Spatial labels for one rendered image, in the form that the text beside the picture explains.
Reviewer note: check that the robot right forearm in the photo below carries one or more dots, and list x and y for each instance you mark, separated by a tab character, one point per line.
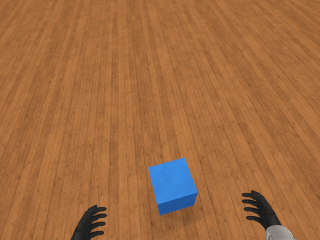
278	232

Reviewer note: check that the robot right hand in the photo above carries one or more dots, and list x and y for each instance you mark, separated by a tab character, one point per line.
267	215

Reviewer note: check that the carton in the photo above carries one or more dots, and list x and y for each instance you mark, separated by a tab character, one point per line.
173	186

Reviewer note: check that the robot left hand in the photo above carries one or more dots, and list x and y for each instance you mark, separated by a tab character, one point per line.
86	225

